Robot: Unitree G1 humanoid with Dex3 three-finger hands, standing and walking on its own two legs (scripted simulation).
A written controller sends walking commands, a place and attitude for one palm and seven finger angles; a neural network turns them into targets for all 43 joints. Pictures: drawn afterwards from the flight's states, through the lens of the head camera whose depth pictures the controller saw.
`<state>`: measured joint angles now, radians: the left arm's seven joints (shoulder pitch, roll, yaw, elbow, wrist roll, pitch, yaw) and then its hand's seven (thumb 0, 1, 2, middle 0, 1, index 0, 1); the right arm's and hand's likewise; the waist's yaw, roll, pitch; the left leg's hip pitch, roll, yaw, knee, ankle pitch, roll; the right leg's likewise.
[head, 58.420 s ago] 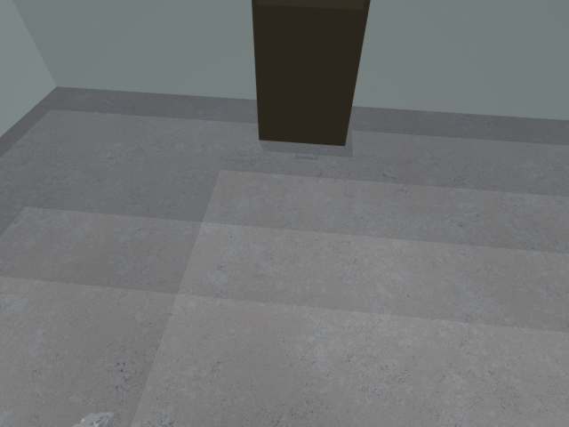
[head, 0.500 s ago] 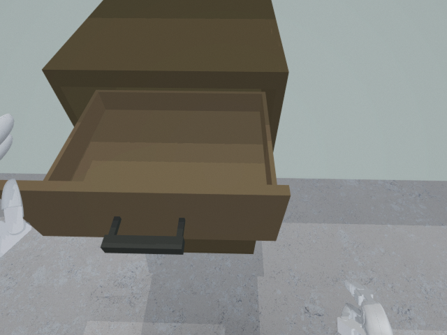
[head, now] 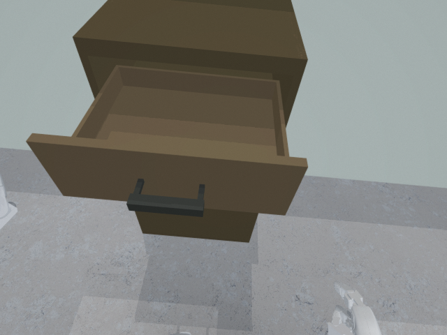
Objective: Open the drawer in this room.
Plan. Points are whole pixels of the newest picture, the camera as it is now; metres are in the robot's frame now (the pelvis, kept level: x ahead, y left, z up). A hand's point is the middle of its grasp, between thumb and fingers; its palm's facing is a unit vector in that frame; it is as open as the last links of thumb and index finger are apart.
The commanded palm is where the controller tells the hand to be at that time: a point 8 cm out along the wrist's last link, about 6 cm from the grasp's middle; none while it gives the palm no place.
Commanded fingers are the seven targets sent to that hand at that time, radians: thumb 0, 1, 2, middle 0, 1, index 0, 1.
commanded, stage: step back with the hand held close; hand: left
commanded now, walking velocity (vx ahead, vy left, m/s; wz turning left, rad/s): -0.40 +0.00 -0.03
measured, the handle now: (168, 195) +0.34 +0.12 +0.06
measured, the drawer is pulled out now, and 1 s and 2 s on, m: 0.28 0.28 0.28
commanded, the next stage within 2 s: stop stepping back and stand still in 0.24 s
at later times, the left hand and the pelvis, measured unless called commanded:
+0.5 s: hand out of the picture +0.08 +0.19 +0.24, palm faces +0.37 -0.78 -0.50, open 7.4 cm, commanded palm +0.02 +0.24 +0.25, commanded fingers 0.00 0.90 0.90 -0.20 -0.30 -0.20 -0.30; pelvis -0.12 -0.03 +0.01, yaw -3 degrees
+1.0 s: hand out of the picture +0.00 +0.23 +0.24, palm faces +0.50 -0.80 -0.34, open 7.4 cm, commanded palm -0.06 +0.27 +0.25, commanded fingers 0.00 0.90 0.90 -0.20 -0.30 -0.20 -0.30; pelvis -0.19 -0.01 +0.00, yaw +0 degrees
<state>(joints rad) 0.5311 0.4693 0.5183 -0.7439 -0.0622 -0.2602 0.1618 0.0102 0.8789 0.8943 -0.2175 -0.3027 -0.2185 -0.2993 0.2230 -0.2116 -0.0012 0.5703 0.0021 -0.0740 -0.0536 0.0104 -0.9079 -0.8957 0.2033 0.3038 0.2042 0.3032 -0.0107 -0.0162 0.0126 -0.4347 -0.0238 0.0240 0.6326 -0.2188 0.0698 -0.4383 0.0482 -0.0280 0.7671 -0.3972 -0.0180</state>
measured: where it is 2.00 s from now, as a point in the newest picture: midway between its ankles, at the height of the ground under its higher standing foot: outside the picture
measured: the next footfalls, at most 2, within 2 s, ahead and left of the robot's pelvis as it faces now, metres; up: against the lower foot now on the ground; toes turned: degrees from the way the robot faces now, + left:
right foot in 0.30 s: -0.15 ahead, -0.14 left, +0.00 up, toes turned -4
left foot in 0.54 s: -0.10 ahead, +0.08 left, +0.00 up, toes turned +1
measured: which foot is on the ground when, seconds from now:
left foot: down 0.00-0.32, up 0.34-0.52, down 0.54-1.00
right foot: up 0.00-0.28, down 0.30-1.00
